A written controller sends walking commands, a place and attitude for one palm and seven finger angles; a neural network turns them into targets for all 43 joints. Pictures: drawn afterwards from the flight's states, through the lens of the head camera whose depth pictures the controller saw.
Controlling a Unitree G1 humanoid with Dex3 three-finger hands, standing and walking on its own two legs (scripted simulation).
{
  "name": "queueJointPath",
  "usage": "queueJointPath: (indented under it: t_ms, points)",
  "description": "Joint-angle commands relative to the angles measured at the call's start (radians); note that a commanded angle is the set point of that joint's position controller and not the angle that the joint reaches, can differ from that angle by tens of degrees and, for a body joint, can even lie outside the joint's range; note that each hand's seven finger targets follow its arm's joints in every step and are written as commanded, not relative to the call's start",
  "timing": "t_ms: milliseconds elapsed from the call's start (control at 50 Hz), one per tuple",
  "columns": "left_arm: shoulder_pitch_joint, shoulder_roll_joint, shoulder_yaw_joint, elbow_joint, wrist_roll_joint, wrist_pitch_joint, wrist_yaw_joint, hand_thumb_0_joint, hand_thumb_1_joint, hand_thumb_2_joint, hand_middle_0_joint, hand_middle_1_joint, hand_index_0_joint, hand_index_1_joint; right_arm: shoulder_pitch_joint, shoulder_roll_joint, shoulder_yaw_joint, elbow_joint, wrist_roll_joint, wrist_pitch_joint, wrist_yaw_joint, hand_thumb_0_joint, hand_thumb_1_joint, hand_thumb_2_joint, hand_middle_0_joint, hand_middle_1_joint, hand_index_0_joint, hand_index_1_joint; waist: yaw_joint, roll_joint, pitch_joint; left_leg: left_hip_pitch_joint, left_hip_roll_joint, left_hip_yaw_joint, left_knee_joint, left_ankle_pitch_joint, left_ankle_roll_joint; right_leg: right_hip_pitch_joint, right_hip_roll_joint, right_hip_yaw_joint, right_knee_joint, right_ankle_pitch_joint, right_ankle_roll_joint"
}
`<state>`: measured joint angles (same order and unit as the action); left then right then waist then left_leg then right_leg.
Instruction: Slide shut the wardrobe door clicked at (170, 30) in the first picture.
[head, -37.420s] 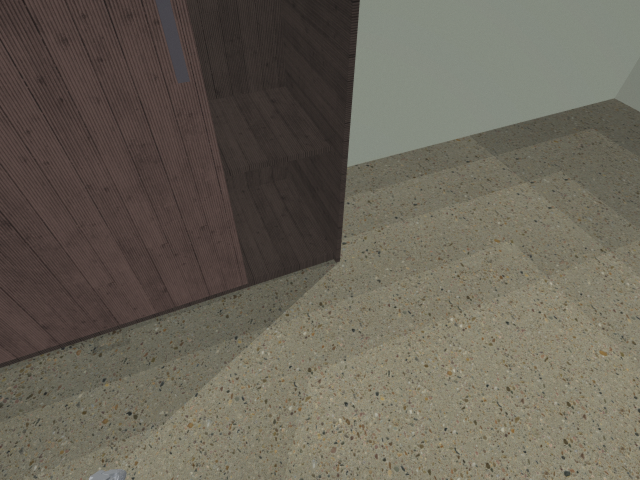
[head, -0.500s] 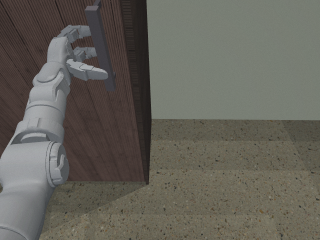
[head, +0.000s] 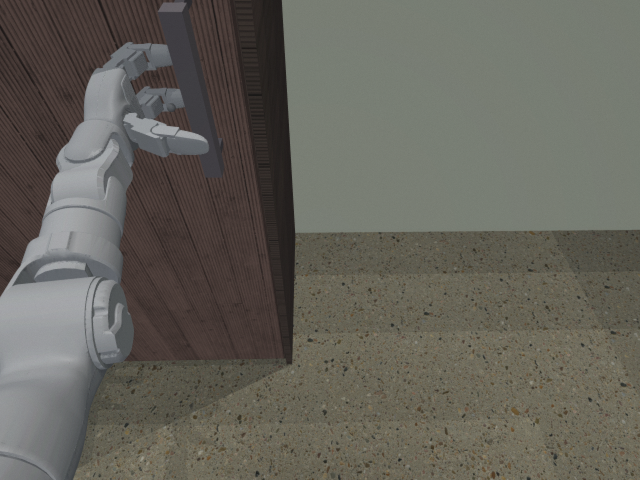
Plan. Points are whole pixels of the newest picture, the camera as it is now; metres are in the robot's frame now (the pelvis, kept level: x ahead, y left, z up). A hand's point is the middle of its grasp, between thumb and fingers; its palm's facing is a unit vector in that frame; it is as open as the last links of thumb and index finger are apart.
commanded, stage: slide the fingers in behind the handle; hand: left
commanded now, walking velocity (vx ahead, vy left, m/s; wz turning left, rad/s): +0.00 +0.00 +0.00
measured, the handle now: (200, 93) +0.53 +0.13 +0.21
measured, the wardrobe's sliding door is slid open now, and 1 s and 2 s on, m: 0.00 0.00 0.00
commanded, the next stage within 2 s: grip the handle and tug to test in 1.52 s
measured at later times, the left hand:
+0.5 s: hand (191, 111) +0.48 +0.13 +0.22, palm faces -0.04 -1.00 +0.02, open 14.0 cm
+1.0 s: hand (211, 111) +0.47 +0.11 +0.22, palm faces -0.01 -1.00 +0.00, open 14.1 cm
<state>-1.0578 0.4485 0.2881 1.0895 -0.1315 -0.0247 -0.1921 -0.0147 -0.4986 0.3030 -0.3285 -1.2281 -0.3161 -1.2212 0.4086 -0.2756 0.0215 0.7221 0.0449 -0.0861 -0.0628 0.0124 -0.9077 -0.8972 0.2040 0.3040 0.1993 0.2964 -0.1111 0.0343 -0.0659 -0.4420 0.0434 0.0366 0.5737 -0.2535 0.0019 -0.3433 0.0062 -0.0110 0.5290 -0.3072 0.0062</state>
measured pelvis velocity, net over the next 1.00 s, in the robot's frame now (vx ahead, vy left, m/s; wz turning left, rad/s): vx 0.00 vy -0.01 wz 0.01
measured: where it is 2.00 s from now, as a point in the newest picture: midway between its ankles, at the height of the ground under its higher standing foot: outside the picture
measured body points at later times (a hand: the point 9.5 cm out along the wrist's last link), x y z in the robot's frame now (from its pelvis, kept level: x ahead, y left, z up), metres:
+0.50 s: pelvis +0.01 +0.00 +0.00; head +0.02 -0.01 +0.45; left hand +0.48 +0.18 +0.22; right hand +0.08 -0.26 -0.11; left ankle +0.02 +0.12 -0.73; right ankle -0.03 -0.13 -0.73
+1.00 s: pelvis +0.00 -0.01 +0.00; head +0.01 -0.03 +0.45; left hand +0.47 +0.16 +0.23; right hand +0.08 -0.27 -0.12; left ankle +0.02 +0.12 -0.73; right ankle -0.03 -0.13 -0.73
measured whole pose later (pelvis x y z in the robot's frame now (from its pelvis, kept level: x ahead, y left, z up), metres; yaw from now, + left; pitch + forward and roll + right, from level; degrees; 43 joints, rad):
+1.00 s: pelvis +0.00 -0.01 +0.00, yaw +0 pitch +4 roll +0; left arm -0.96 0.29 0.22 0.89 -0.15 0.07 -0.07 -0.01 -0.50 0.30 -0.28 -1.20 -0.28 -1.20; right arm 0.34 -0.26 0.02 0.71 0.05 -0.07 -0.06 0.01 -0.91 -0.90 0.20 0.30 0.20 0.30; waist -0.07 0.05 -0.06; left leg -0.35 0.04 0.03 0.52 -0.24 -0.01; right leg -0.26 0.01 -0.02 0.50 -0.31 -0.01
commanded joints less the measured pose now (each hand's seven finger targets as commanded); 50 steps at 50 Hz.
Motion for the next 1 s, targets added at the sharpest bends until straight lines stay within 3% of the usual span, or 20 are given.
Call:
queueJointPath:
  t_ms: [0, 40, 80, 140, 260, 300, 360, 400, 460, 520, 580, 620, 640, 700, 740, 820, 880, 900, 940, 980]
  points:
    - [-0.498, 0.183, 0.022, -0.259, -0.021, -0.054, 0.002, 0.0, -0.5, 0.3, -0.3, -1.2, -0.3, -1.2, 0.023, -0.15, -0.056, -0.106, 0.004, -0.045, -0.009, 0.0, -0.9, -0.9, 0.2, 0.3, 0.2, 0.3, 0.007, 0.002, -0.327, 0.311, -0.017, -0.036, -0.033, 0.234, 0.037, -0.021, 0.033, -0.022, -0.068, 0.294, -0.017]
    - [-0.511, 0.197, 0.029, -0.268, -0.018, -0.046, 0.007, 0.0, -0.5, 0.3, -0.3, -1.2, -0.3, -1.2, 0.02, -0.151, -0.056, -0.107, 0.004, -0.045, -0.011, 0.0, -0.9, -0.9, 0.2, 0.3, 0.2, 0.3, 0.005, -0.02, -0.312, 0.293, -0.017, -0.035, -0.037, 0.22, 0.038, -0.015, 0.031, -0.021, -0.071, 0.289, -0.014]
    - [-0.516, 0.22, 0.051, -0.33, -0.014, -0.055, 0.02, 0.0, -0.5, 0.3, -0.3, -1.2, -0.3, -1.2, 0.011, -0.148, -0.055, -0.117, 0.003, -0.047, -0.009, 0.0, -0.9, -0.9, 0.2, 0.3, 0.2, 0.3, 0.017, 0.018, -0.354, 0.32, -0.018, -0.035, -0.032, 0.249, 0.037, 0.001, 0.03, -0.019, -0.063, 0.312, -0.017]
    - [-0.509, 0.143, -0.003, -0.371, -0.014, -0.048, 0.03, 0.0, -0.5, 0.3, -0.3, -1.2, -0.3, -1.2, -0.003, -0.137, -0.056, -0.118, 0.006, -0.053, -0.006, 0.0, -0.9, -0.9, 0.2, 0.3, 0.2, 0.3, 0.008, 0.024, -0.344, 0.355, -0.014, -0.038, -0.03, 0.279, 0.033, -0.017, 0.034, -0.027, -0.062, 0.322, -0.018]
    - [-0.452, 0.168, 0.025, -0.315, -0.016, -0.001, 0.041, 0.0, -0.5, 0.3, -0.3, -1.2, -0.3, -1.2, -0.011, -0.14, -0.052, -0.117, 0.007, -0.039, -0.011, 0.0, -0.9, -0.9, 0.2, 0.3, 0.2, 0.3, 0.016, -0.041, -0.291, 0.292, -0.02, -0.026, -0.035, 0.248, 0.041, 0.013, 0.03, -0.023, -0.073, 0.325, -0.016]
    - [-0.482, 0.131, -0.009, -0.377, -0.01, -0.005, 0.046, 0.0, -0.5, 0.3, -0.3, -1.2, -0.3, -1.2, -0.028, -0.133, -0.052, -0.128, 0.009, -0.039, -0.008, 0.0, -0.9, -0.9, 0.2, 0.3, 0.2, 0.3, 0.019, 0.022, -0.326, 0.331, -0.021, -0.028, -0.035, 0.278, 0.035, 0.008, 0.028, -0.021, -0.063, 0.346, -0.019]
    - [-0.48, 0.076, -0.042, -0.414, -0.027, -0.005, 0.051, 0.0, -0.5, 0.3, -0.3, -1.2, -0.3, -1.2, -0.029, -0.129, -0.054, -0.128, 0.008, -0.041, -0.007, 0.0, -0.9, -0.9, 0.2, 0.3, 0.2, 0.3, 0.009, 0.008, -0.351, 0.373, -0.017, -0.035, -0.023, 0.328, 0.035, 0.009, 0.031, -0.025, -0.061, 0.373, -0.02]
    - [-0.472, 0.093, -0.014, -0.42, -0.037, 0.003, 0.055, 0.0, -0.5, 0.3, -0.3, -1.2, -0.3, -1.2, -0.037, -0.131, -0.055, -0.123, 0.007, -0.041, -0.006, 0.0, -0.9, -0.9, 0.2, 0.3, 0.2, 0.3, 0.021, -0.013, -0.365, 0.378, -0.018, -0.037, -0.027, 0.335, 0.034, 0.02, 0.032, -0.024, -0.061, 0.39, -0.018]
    - [-0.442, 0.095, -0.008, -0.393, -0.032, 0.018, 0.067, 0.0, -0.5, 0.3, -0.3, -1.2, -0.3, -1.2, -0.04, -0.129, -0.052, -0.124, 0.005, -0.032, -0.007, 0.0, -0.9, -0.9, 0.2, 0.3, 0.2, 0.3, 0.027, -0.044, -0.321, 0.326, -0.024, -0.026, -0.034, 0.309, 0.04, 0.042, 0.028, -0.025, -0.068, 0.385, -0.017]
    - [-0.459, 0.075, -0.028, -0.434, -0.018, 0.021, 0.079, 0.0, -0.5, 0.3, -0.3, -1.2, -0.3, -1.2, -0.059, -0.121, -0.051, -0.133, 0.008, -0.029, -0.004, 0.0, -0.9, -0.9, 0.2, 0.3, 0.2, 0.3, 0.03, -0.003, -0.341, 0.346, -0.026, -0.024, -0.036, 0.311, 0.037, 0.041, 0.026, -0.021, -0.065, 0.39, -0.018]
    - [-0.43, 0.074, -0.019, -0.427, -0.024, 0.023, 0.088, 0.0, -0.5, 0.3, -0.3, -1.2, -0.3, -1.2, -0.064, -0.121, -0.049, -0.131, 0.008, -0.024, -0.006, 0.0, -0.9, -0.9, 0.2, 0.3, 0.2, 0.3, 0.035, -0.047, -0.333, 0.337, -0.026, -0.024, -0.04, 0.315, 0.041, 0.06, 0.028, -0.021, -0.068, 0.402, -0.018]
    - [-0.451, 0.044, -0.043, -0.446, -0.025, 0.026, 0.089, 0.0, -0.5, 0.3, -0.3, -1.2, -0.3, -1.2, -0.074, -0.116, -0.05, -0.133, 0.009, -0.026, -0.005, 0.0, -0.9, -0.9, 0.2, 0.3, 0.2, 0.3, 0.031, -0.018, -0.328, 0.345, -0.028, -0.019, -0.041, 0.31, 0.04, 0.053, 0.026, -0.018, -0.072, 0.403, -0.016]
    - [-0.451, 0.061, -0.028, -0.423, -0.023, 0.029, 0.092, 0.0, -0.5, 0.3, -0.3, -1.2, -0.3, -1.2, -0.066, -0.118, -0.05, -0.126, 0.007, -0.024, -0.007, 0.0, -0.9, -0.9, 0.2, 0.3, 0.2, 0.3, 0.028, -0.053, -0.322, 0.334, -0.027, -0.024, -0.043, 0.3, 0.042, 0.056, 0.026, -0.021, -0.074, 0.396, -0.015]
    - [-0.456, 0.092, -0.007, -0.426, -0.018, 0.024, 0.099, 0.0, -0.5, 0.3, -0.3, -1.2, -0.3, -1.2, -0.071, -0.12, -0.048, -0.127, 0.005, -0.019, -0.009, 0.0, -0.9, -0.9, 0.2, 0.3, 0.2, 0.3, 0.036, -0.048, -0.324, 0.321, -0.031, -0.018, -0.051, 0.289, 0.044, 0.079, 0.023, -0.014, -0.077, 0.399, -0.016]
    - [-0.472, 0.039, -0.051, -0.451, -0.016, 0.017, 0.099, 0.0, -0.5, 0.3, -0.3, -1.2, -0.3, -1.2, -0.073, -0.112, -0.048, -0.127, 0.006, -0.023, -0.007, 0.0, -0.9, -0.9, 0.2, 0.3, 0.2, 0.3, 0.026, -0.021, -0.33, 0.348, -0.031, -0.02, -0.045, 0.301, 0.042, 0.062, 0.024, -0.017, -0.077, 0.401, -0.017]
    - [-0.45, 0.022, -0.049, -0.433, -0.03, 0.022, 0.102, 0.0, -0.5, 0.3, -0.3, -1.2, -0.3, -1.2, -0.081, -0.111, -0.049, -0.123, 0.007, -0.026, -0.005, 0.0, -0.9, -0.9, 0.2, 0.3, 0.2, 0.3, 0.032, -0.05, -0.323, 0.338, -0.033, -0.015, -0.052, 0.291, 0.044, 0.077, 0.025, -0.015, -0.084, 0.407, -0.014]
    - [-0.42, 0.05, -0.023, -0.432, -0.022, 0.024, 0.113, 0.0, -0.5, 0.3, -0.3, -1.2, -0.3, -1.2, -0.083, -0.114, -0.049, -0.124, 0.006, -0.022, -0.005, 0.0, -0.9, -0.9, 0.2, 0.3, 0.2, 0.3, 0.044, -0.066, -0.329, 0.325, -0.035, -0.011, -0.058, 0.297, 0.047, 0.102, 0.022, -0.014, -0.082, 0.421, -0.015]
    - [-0.436, 0.02, -0.055, -0.448, -0.02, 0.025, 0.11, 0.0, -0.5, 0.3, -0.3, -1.2, -0.3, -1.2, -0.089, -0.11, -0.047, -0.127, 0.006, -0.023, -0.003, 0.0, -0.9, -0.9, 0.2, 0.3, 0.2, 0.3, 0.042, -0.032, -0.322, 0.327, -0.037, -0.008, -0.059, 0.29, 0.045, 0.095, 0.021, -0.013, -0.084, 0.416, -0.015]
    - [-0.449, -0.008, -0.08, -0.436, -0.018, 0.026, 0.108, 0.0, -0.5, 0.3, -0.3, -1.2, -0.3, -1.2, -0.086, -0.109, -0.05, -0.12, 0.008, -0.024, -0.004, 0.0, -0.9, -0.9, 0.2, 0.3, 0.2, 0.3, 0.027, -0.048, -0.298, 0.332, -0.034, -0.013, -0.061, 0.272, 0.045, 0.071, 0.023, -0.016, -0.091, 0.389, -0.014]
    - [-0.435, -0.006, -0.068, -0.435, -0.028, 0.025, 0.11, 0.0, -0.5, 0.3, -0.3, -1.2, -0.3, -1.2, -0.087, -0.111, -0.051, -0.12, 0.007, -0.027, -0.004, 0.0, -0.9, -0.9, 0.2, 0.3, 0.2, 0.3, 0.036, -0.065, -0.317, 0.337, -0.035, -0.013, -0.061, 0.282, 0.047, 0.085, 0.023, -0.015, -0.09, 0.402, -0.015]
